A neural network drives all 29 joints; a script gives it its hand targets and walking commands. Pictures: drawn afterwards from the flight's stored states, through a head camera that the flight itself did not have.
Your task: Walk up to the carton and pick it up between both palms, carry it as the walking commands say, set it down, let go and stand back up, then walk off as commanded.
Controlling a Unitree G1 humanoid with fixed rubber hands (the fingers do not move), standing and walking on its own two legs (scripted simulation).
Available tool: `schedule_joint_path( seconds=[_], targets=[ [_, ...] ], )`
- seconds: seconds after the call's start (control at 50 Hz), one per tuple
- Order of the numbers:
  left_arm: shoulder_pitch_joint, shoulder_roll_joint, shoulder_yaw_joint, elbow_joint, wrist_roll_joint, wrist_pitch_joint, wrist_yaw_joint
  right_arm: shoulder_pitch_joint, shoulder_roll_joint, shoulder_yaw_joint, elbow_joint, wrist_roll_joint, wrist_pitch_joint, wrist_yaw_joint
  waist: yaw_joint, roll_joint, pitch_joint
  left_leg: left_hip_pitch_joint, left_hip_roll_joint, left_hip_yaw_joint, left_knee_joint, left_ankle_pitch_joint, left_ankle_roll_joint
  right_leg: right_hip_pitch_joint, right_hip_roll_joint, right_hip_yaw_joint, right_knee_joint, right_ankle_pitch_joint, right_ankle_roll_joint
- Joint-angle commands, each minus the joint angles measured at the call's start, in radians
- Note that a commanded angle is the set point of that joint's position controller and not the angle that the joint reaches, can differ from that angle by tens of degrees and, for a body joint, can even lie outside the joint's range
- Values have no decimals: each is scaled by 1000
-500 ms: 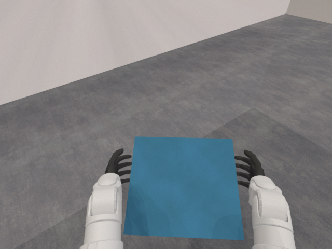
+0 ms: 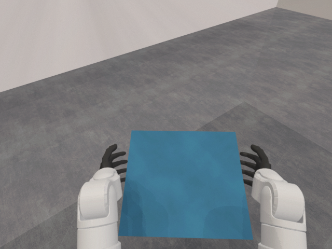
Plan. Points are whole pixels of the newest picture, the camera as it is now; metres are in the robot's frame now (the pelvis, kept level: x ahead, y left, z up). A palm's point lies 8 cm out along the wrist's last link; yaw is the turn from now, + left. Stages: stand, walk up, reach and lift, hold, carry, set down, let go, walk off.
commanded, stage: carry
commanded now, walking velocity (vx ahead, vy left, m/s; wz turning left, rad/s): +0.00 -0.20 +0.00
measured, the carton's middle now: (182, 186) +0.30 -0.01 -0.02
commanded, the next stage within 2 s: none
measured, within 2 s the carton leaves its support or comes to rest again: neither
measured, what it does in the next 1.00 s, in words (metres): steps to the right: right foot, then left foot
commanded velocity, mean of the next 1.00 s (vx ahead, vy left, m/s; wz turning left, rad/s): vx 0.00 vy -0.20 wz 0.00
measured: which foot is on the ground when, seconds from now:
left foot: down 0.00-0.58, up 0.60-0.78, down 0.80-1.00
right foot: down 0.00-0.30, up 0.32-0.56, down 0.58-0.80, up 0.82-1.00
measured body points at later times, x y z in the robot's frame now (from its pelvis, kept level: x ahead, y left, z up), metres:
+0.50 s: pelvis -0.03 -0.04 +0.02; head -0.03 -0.03 +0.47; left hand +0.25 +0.14 +0.09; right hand +0.26 -0.20 +0.09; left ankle -0.01 +0.10 -0.71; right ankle -0.01 -0.18 -0.69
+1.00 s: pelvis -0.08 -0.16 +0.01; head -0.08 -0.15 +0.46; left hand +0.19 +0.02 +0.08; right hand +0.20 -0.33 +0.08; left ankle -0.05 -0.01 -0.71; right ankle -0.06 -0.28 -0.70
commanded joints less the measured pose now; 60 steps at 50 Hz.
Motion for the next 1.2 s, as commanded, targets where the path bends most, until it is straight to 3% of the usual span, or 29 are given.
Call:
schedule_joint_path(
  seconds=[0.0,0.06,0.08,0.12,0.14,0.18,0.26,0.28,0.3,0.32,0.36,0.4,0.5,0.56,0.58,0.6,0.66,0.76,0.78,0.8,0.82,0.86,0.9,0.98,1.02,1.04,1.06,1.1,1.18],
  targets=[
    [-575,-871,-722,-111,-440,20,-379,-556,900,749,-83,445,36,406,19,129,-294,155,150,-95,-136,174,95,75,-98,23,-67,140,5],
    [-567,-902,-728,-62,-452,35,-393,-554,902,741,-68,419,50,400,28,182,-267,84,197,-138,-175,78,110,104,-80,31,-53,-24,23],
    [-571,-907,-730,-50,-458,37,-399,-561,903,741,-68,414,54,399,30,113,-244,34,157,-85,-129,-3,89,128,-99,71,-123,-4,17],
    [-560,-904,-722,-20,-463,39,-406,-574,911,739,-71,414,62,400,34,-200,-219,-90,-46,126,166,-176,30,164,-257,297,-376,134,-48],
    [-560,-921,-726,-15,-459,38,-405,-575,927,741,-68,418,63,404,34,-215,-238,-98,-57,108,293,-288,40,174,-292,331,-394,203,-100],
    [-567,-958,-736,-43,-462,32,-398,-574,951,748,-82,438,55,412,33,-112,-252,-77,-36,93,294,-261,57,188,-269,263,-341,282,-167],
    [-561,-955,-736,-61,-464,28,-391,-550,944,748,-93,441,48,411,10,-64,-330,249,-22,101,-241,48,91,140,-163,86,-162,391,-95],
    [-556,-943,-737,-57,-459,27,-392,-526,935,747,-88,436,46,411,0,28,-323,419,123,-73,-320,129,105,-26,-133,66,-54,272,-39],
    [-572,-950,-749,-84,-466,31,-398,-494,918,733,-80,417,35,410,4,282,-299,473,413,-376,-331,465,227,-204,-64,-3,82,-63,32],
    [-569,-958,-755,-58,-466,32,-401,-485,926,732,-68,408,36,407,11,282,-306,421,453,-374,-310,595,295,-179,-91,18,250,-173,54],
    [-578,-974,-780,-48,-481,27,-412,-490,947,731,-81,391,35,405,13,160,-267,333,341,-197,-303,517,233,-140,-105,25,263,-108,65],
    [-585,-969,-790,-63,-496,21,-414,-519,945,738,-115,397,31,405,13,197,-247,305,249,-54,-266,536,176,-88,-89,-24,147,-74,78],
    [-555,-937,-776,-74,-482,20,-401,-475,913,728,-114,386,34,398,10,275,-289,316,227,-10,-201,567,150,70,-35,-139,-136,-28,89],
    [-508,-924,-768,-66,-474,23,-402,-454,890,737,-115,381,35,393,23,123,-324,157,151,46,-31,303,54,318,-169,-31,-359,182,51],
    [-471,-905,-748,-29,-448,19,-405,-475,889,749,-130,382,41,398,26,-142,-310,-29,33,144,49,-40,2,367,-318,130,-302,454,-34],
    [-481,-934,-747,-48,-447,18,-404,-525,905,760,-155,396,45,402,38,-244,-307,-87,-7,141,203,-305,13,340,-349,157,-300,545,-110],
    [-499,-959,-740,-83,-438,8,-393,-557,942,792,-173,447,44,413,36,-163,-283,-132,-18,96,353,-304,50,314,-319,91,-290,528,-166],
    [-468,-932,-722,-82,-418,2,-380,-530,914,788,-155,459,48,416,14,-105,-314,143,-30,150,-220,66,84,264,-236,-1,-174,454,-115],
    [-463,-924,-726,-83,-417,1,-378,-514,909,783,-148,458,47,418,9,-38,-317,292,66,27,-310,134,92,142,-204,-13,-94,367,-64],
    [-473,-924,-736,-105,-421,6,-381,-477,902,761,-132,444,40,418,7,210,-299,417,362,-309,-338,383,181,-87,-132,-57,25,28,23],
    [-498,-931,-759,-102,-435,10,-386,-448,914,740,-84,428,37,417,7,327,-278,382,448,-391,-334,530,281,-135,-101,-42,184,-204,49],
    [-540,-948,-797,-113,-460,5,-396,-466,937,747,-105,421,29,414,12,198,-241,319,357,-216,-321,483,239,-115,-122,23,222,-149,49],
    [-560,-947,-809,-122,-487,1,-403,-503,938,754,-141,420,22,409,17,222,-226,263,264,-50,-279,456,169,-37,-109,-27,79,-93,59],
    [-526,-911,-784,-99,-486,8,-401,-454,897,732,-133,393,26,393,16,235,-270,234,203,26,-187,386,118,149,-45,-153,-198,0,73],
    [-486,-903,-780,-79,-484,13,-405,-432,876,730,-128,379,27,387,24,68,-288,114,137,72,-29,184,52,309,-185,-2,-353,157,49],
    [-451,-896,-753,-33,-458,10,-409,-467,873,744,-150,373,33,391,33,-205,-274,-63,4,160,75,-162,8,324,-347,193,-361,297,-46],
    [-477,-927,-760,-60,-462,9,-410,-500,894,752,-167,383,34,394,39,-248,-268,-79,-23,127,262,-348,24,275,-363,206,-360,369,-115],
    [-492,-938,-753,-86,-461,7,-405,-510,923,770,-168,415,34,399,40,-147,-268,-109,-30,88,413,-321,52,268,-341,137,-347,387,-162],
    [-482,-933,-732,-91,-444,-1,-394,-539,914,791,-184,446,36,403,37,-122,-288,-71,-36,122,223,-214,57,319,-279,57,-306,367,-153]
  ],
)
